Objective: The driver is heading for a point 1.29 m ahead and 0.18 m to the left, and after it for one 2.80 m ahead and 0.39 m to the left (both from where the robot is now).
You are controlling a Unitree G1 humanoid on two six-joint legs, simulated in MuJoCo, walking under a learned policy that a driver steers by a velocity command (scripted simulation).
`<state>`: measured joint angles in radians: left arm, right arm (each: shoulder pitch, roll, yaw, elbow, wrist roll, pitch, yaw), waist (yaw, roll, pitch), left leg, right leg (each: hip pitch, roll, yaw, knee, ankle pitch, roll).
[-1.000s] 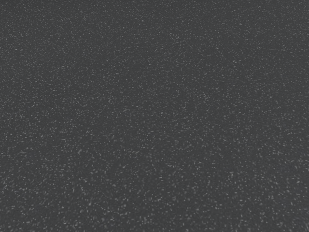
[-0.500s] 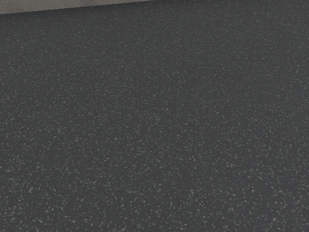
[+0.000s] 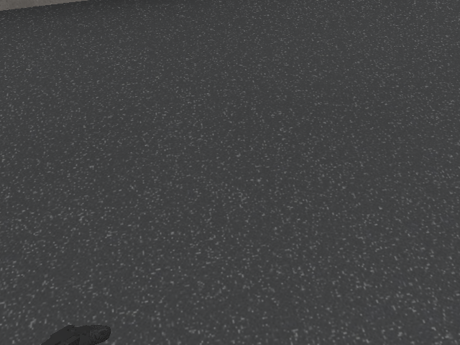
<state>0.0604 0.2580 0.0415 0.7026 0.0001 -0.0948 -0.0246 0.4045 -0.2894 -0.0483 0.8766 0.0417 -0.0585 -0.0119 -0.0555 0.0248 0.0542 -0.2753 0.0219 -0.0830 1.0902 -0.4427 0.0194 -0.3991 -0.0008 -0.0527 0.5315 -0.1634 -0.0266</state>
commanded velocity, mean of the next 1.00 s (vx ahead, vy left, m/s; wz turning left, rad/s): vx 0.49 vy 0.00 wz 0.16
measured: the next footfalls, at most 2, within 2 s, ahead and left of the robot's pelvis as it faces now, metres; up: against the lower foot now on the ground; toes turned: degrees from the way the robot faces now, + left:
left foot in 0.42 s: +0.37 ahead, +0.18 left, +0.00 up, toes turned +18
right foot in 0.98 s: +0.73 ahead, +0.04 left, +0.00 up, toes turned +6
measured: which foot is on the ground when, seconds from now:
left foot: up 0.00-0.40, down 0.42-1.00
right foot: down 0.00-0.44, up 0.46-0.96, down 0.98-1.00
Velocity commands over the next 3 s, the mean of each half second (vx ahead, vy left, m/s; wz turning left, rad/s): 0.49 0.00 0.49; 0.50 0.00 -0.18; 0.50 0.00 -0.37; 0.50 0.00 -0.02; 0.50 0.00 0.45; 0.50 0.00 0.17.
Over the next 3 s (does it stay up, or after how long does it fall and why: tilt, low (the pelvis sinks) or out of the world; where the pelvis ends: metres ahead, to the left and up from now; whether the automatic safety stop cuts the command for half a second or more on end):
stays up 1.67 0.21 0.00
